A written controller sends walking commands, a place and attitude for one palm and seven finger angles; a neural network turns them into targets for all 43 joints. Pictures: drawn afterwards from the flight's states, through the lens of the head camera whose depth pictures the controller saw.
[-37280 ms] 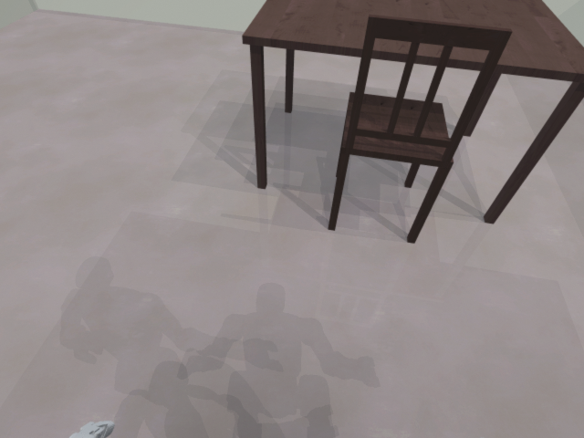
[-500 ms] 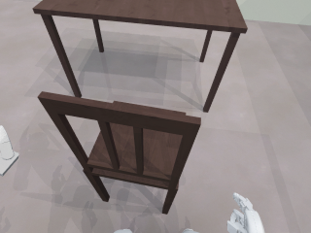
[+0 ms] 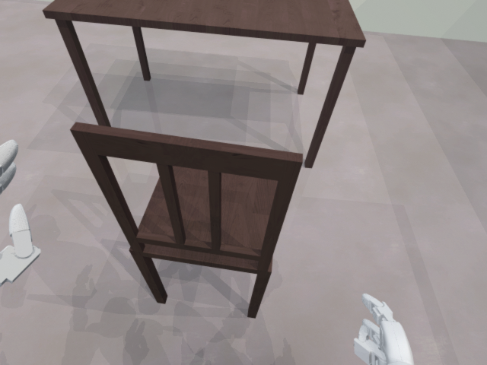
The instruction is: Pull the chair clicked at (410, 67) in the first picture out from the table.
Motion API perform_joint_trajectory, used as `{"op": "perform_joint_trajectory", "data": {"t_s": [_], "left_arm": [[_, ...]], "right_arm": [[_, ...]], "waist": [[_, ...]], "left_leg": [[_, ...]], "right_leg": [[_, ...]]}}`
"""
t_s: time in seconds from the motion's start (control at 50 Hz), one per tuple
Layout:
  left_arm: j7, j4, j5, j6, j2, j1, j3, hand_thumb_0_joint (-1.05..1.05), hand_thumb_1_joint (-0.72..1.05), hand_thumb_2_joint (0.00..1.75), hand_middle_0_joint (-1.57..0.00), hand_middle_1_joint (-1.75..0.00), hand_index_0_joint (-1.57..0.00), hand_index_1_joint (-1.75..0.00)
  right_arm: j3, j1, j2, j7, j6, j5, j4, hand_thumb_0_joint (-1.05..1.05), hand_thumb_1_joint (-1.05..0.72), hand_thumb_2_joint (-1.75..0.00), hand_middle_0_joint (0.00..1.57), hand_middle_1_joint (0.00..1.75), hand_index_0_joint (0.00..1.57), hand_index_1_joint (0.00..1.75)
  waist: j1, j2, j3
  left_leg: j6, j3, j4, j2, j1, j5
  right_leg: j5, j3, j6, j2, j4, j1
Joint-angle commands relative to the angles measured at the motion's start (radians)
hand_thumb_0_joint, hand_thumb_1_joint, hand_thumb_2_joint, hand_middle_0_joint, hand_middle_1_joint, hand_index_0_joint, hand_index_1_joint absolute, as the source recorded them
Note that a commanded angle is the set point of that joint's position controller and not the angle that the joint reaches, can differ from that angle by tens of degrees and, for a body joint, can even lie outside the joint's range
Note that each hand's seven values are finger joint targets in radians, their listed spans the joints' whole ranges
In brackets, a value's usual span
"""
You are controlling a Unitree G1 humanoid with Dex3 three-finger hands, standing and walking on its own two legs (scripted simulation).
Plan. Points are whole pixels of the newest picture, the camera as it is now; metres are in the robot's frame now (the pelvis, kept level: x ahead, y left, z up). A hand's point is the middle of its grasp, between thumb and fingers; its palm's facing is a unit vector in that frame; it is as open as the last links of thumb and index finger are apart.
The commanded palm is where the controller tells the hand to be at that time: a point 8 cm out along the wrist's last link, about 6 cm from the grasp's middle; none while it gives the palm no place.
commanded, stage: step back with the hand held close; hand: left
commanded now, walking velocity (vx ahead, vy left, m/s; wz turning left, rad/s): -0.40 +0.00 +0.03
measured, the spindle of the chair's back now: (173, 208) +0.42 +0.17 -0.06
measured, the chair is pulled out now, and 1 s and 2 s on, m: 0.61 0.61 0.61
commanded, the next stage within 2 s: stop stepping back and stand still in 0.08 s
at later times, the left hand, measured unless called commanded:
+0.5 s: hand out of the picture +0.08 +0.27 +0.18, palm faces +0.46 -0.78 -0.43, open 7.4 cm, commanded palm +0.02 +0.30 +0.19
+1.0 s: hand out of the picture -0.02 +0.27 +0.18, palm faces +0.47 -0.79 -0.39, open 7.4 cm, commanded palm -0.07 +0.31 +0.19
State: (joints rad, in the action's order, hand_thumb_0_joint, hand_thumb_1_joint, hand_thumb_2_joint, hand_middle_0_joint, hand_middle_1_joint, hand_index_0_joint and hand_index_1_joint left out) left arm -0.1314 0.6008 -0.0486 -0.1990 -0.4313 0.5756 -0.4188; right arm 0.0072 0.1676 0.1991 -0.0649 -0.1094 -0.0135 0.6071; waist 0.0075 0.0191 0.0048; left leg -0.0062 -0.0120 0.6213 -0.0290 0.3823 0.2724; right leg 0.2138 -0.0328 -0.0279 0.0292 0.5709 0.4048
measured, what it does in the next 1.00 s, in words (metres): walks backwards: left foot, then right foot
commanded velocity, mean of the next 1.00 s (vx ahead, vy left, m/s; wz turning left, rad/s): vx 0.11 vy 0.00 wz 0.01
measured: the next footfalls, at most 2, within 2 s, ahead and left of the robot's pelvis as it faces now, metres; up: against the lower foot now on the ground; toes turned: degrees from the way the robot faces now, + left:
left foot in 0.70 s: -0.04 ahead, +0.10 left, +0.00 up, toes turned +1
right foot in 0.92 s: -0.12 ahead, -0.09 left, +0.00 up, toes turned +3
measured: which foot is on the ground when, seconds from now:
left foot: down 0.00-0.60, up 0.62-0.68, down 0.70-0.92, up 0.94-1.00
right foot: down 0.00-0.70, up 0.72-0.90, down 0.92-1.00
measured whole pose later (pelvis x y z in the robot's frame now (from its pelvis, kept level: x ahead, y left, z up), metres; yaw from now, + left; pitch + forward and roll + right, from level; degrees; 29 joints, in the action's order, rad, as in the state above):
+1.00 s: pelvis -0.20 +0.00 -0.01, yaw +2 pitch -4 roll -4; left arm -0.11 0.46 -0.04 -0.16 -0.40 0.46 -0.38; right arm -0.01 0.28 0.19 -0.02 -0.07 -0.04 0.68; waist -0.03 -0.04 -0.03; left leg -0.01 -0.02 1.19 -0.01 0.57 0.40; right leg 0.35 -0.11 0.04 -0.05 0.64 0.22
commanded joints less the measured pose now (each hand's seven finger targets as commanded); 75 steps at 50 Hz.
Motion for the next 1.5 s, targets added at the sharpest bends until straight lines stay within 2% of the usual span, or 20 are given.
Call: {"op": "perform_joint_trajectory", "data": {"t_s": [0.0,0.08,0.14,0.22,0.38,0.6,0.64,0.68,0.72,0.78,0.84,0.9,0.94,1.08,1.12,1.16,1.3,1.4,1.46,1.48], "left_arm": [[-0.035,0.175,-0.030,-0.079,-0.201,0.094,-0.218,0.00,0.90,0.90,-0.20,-0.30,-0.20,-0.30],[-0.027,0.218,-0.019,-0.069,-0.136,0.020,-0.140,0.00,0.90,0.90,-0.20,-0.30,-0.20,-0.30],[-0.012,0.180,-0.023,-0.060,-0.145,0.027,-0.130,0.00,0.90,0.90,-0.20,-0.30,-0.20,-0.30],[-0.032,0.094,-0.025,-0.017,-0.190,-0.048,-0.139,0.00,0.90,0.90,-0.20,-0.30,-0.20,-0.30],[-0.063,0.128,0.018,-0.006,-0.172,-0.098,-0.104,0.00,0.90,0.90,-0.20,-0.30,-0.20,-0.30],[-0.026,0.029,0.017,-0.001,-0.170,-0.191,-0.093,0.00,0.90,0.90,-0.20,-0.30,-0.20,-0.30],[-0.043,0.021,0.013,0.009,-0.164,-0.256,-0.090,0.00,0.90,0.90,-0.20,-0.30,-0.20,-0.30],[-0.053,0.074,0.024,0.009,-0.144,-0.280,-0.073,0.00,0.90,0.90,-0.20,-0.30,-0.20,-0.30],[-0.044,0.080,0.048,-0.014,-0.210,-0.326,-0.122,0.00,0.90,0.90,-0.20,-0.30,-0.20,-0.30],[-0.025,0.049,0.028,-0.028,-0.144,-0.192,-0.072,0.00,0.90,0.90,-0.20,-0.30,-0.20,-0.30],[-0.019,0.083,0.018,-0.015,-0.187,-0.181,-0.105,0.00,0.90,0.90,-0.20,-0.30,-0.20,-0.30],[-0.005,0.042,0.017,-0.011,-0.234,-0.245,-0.139,0.00,0.90,0.90,-0.20,-0.30,-0.20,-0.30],[0.009,0.007,-0.012,0.000,-0.158,-0.260,-0.060,0.00,0.90,0.90,-0.20,-0.30,-0.20,-0.30],[-0.060,0.131,0.021,-0.037,-0.185,-0.237,-0.095,0.00,0.90,0.90,-0.20,-0.30,-0.20,-0.30],[-0.069,0.208,0.030,-0.046,-0.186,-0.176,-0.096,0.00,0.90,0.90,-0.20,-0.30,-0.20,-0.30],[-0.052,0.167,0.026,-0.039,-0.226,-0.137,-0.150,0.00,0.90,0.90,-0.20,-0.30,-0.20,-0.30],[-0.031,0.021,0.026,-0.026,-0.190,-0.052,-0.155,0.00,0.90,0.90,-0.20,-0.30,-0.20,-0.30],[-0.029,0.012,0.002,0.002,-0.186,-0.141,-0.122,0.00,0.90,0.90,-0.20,-0.30,-0.20,-0.30],[-0.046,0.125,0.006,0.000,-0.179,-0.160,-0.113,0.00,0.90,0.90,-0.20,-0.30,-0.20,-0.30],[0.071,-0.646,0.121,0.158,0.143,-0.212,0.285,0.00,0.90,0.90,-0.20,-0.30,-0.20,-0.30]], "right_arm": [[0.069,-0.062,0.117,-0.021,-0.070,0.007,-0.142,0.00,-0.90,-0.90,0.20,0.30,0.20,0.30],[0.068,-0.023,0.122,0.000,-0.108,0.013,-0.109,0.00,-0.90,-0.90,0.20,0.30,0.20,0.30],[0.053,-0.044,0.140,-0.001,-0.118,0.008,-0.114,0.00,-0.90,-0.90,0.20,0.30,0.20,0.30],[0.065,0.009,0.144,-0.006,-0.080,-0.008,-0.111,0.00,-0.90,-0.90,0.20,0.30,0.20,0.30],[0.025,-0.060,0.144,-0.034,-0.081,-0.014,-0.140,0.00,-0.90,-0.90,0.20,0.30,0.20,0.30],[0.048,0.019,0.153,0.003,-0.031,0.009,-0.063,0.00,-0.90,-0.90,0.20,0.30,0.20,0.30],[0.027,-0.008,0.146,-0.005,-0.024,0.008,-0.082,0.00,-0.90,-0.90,0.20,0.30,0.20,0.30],[0.036,-0.018,0.193,-0.015,-0.030,0.011,-0.114,0.00,-0.90,-0.90,0.20,0.30,0.20,0.30],[0.053,-0.065,0.132,0.012,-0.037,0.009,-0.121,0.00,-0.90,-0.90,0.20,0.30,0.20,0.30],[0.049,-0.070,0.140,0.039,-0.031,-0.022,-0.118,0.00,-0.90,-0.90,0.20,0.30,0.20,0.30],[0.022,-0.057,0.127,0.022,-0.036,-0.003,-0.122,0.00,-0.90,-0.90,0.20,0.30,0.20,0.30],[0.032,-0.015,0.124,0.029,-0.027,-0.014,-0.114,0.00,-0.90,-0.90,0.20,0.30,0.20,0.30],[0.076,0.007,0.182,0.031,-0.037,-0.037,-0.124,0.00,-0.90,-0.90,0.20,0.30,0.20,0.30],[0.030,-0.033,0.124,-0.011,-0.042,-0.001,-0.125,0.00,-0.90,-0.90,0.20,0.30,0.20,0.30],[0.044,-0.031,0.141,-0.007,-0.049,-0.002,-0.153,0.00,-0.90,-0.90,0.20,0.30,0.20,0.30],[0.054,-0.036,0.130,0.014,-0.048,0.006,-0.117,0.00,-0.90,-0.90,0.20,0.30,0.20,0.30],[0.040,-0.012,0.132,0.018,-0.042,-0.021,-0.120,0.00,-0.90,-0.90,0.20,0.30,0.20,0.30],[0.078,-0.006,0.157,0.020,-0.025,-0.031,-0.126,0.00,-0.90,-0.90,0.20,0.30,0.20,0.30],[0.038,-0.039,0.118,0.018,-0.003,-0.012,-0.103,0.00,-0.90,-0.90,0.20,0.30,0.20,0.30],[0.066,0.127,0.163,0.094,-0.012,0.038,0.111,0.00,-0.90,-0.90,0.20,0.30,0.20,0.30]], "waist": [[-0.014,-0.291,-0.227],[-0.032,-0.265,-0.191],[-0.039,-0.202,-0.127],[-0.004,0.175,-0.117],[-0.001,-0.254,-0.031],[0.019,0.157,-0.054],[0.030,0.099,-0.007],[0.033,-0.340,0.024],[-0.006,-0.327,0.027],[-0.044,-0.232,0.032],[-0.040,-0.315,0.002],[-0.013,0.245,-0.033],[0.011,0.211,0.074],[0.010,-0.132,-0.087],[0.005,-0.374,-0.092],[0.017,-0.275,-0.045],[-0.003,-0.175,-0.008],[-0.004,0.239,-0.042],[0.032,0.007,-0.037],[0.140,-0.112,0.006]], "left_leg": [[-0.128,-0.261,-0.281,-0.298,-0.139,-0.477],[-0.101,-0.172,-0.148,-0.256,-0.232,-0.707],[-0.062,-0.154,-0.122,-0.202,-0.048,-0.235],[0.025,-0.011,0.307,0.001,-0.067,0.213],[-0.080,-0.224,-0.412,-0.136,0.160,0.566],[-0.011,0.072,0.364,0.071,-0.213,0.223],[-0.052,-0.034,0.140,-0.016,-0.234,0.318],[-0.155,-0.399,-0.408,-0.199,0.017,0.622],[-0.206,-0.466,-0.476,-0.260,0.334,0.618],[-0.103,-0.167,-0.365,-0.170,0.311,0.518],[-0.052,-0.143,-0.239,-0.144,0.296,0.501],[0.005,0.075,0.678,0.098,0.215,0.187],[0.014,-0.078,0.825,0.022,0.188,0.123],[-0.058,0.063,-0.191,-0.005,-0.292,0.147],[-0.183,-0.359,-0.305,-0.280,-0.351,-0.057],[-0.218,-0.440,-0.307,-0.309,-0.188,-0.024],[-0.098,-0.071,-0.174,-0.175,0.119,0.304],[-0.014,0.011,0.477,0.019,0.119,0.253],[-0.040,-0.002,0.030,-0.032,-0.138,0.145],[-0.058,-0.048,-0.004,-0.058,-0.122,-0.050]], "right_leg": [[0.301,0.047,0.009,-0.020,0.308,-0.004],[0.148,0.048,0.029,0.004,0.066,-0.027],[-0.061,0.003,0.039,0.017,-0.146,-0.198],[0.284,0.348,0.204,0.318,-0.358,0.073],[0.255,0.009,0.016,-0.005,-0.012,-0.216],[0.499,0.230,0.161,0.216,-0.343,0.243],[0.546,0.150,0.113,0.178,-0.204,0.313],[0.359,-0.035,0.025,-0.077,0.460,0.150],[0.202,0.075,0.010,-0.084,0.947,0.016],[0.235,-0.034,0.039,-0.069,0.518,-0.098],[0.283,-0.059,0.089,-0.078,0.038,-0.322],[0.010,0.337,0.234,0.229,-0.388,-0.179],[0.295,0.512,0.299,0.315,-0.437,0.073],[0.270,0.084,0.140,0.088,0.045,0.031],[0.344,-0.012,0.050,-0.075,0.476,0.239],[0.272,0.095,0.039,-0.011,0.596,0.232],[0.127,-0.087,0.044,-0.050,-0.008,-0.240],[0.297,0.484,0.267,0.289,-0.348,-0.137],[0.195,0.216,0.187,0.224,-0.142,0.000],[-0.009,0.016,0.098,0.151,0.160,0.134]]}}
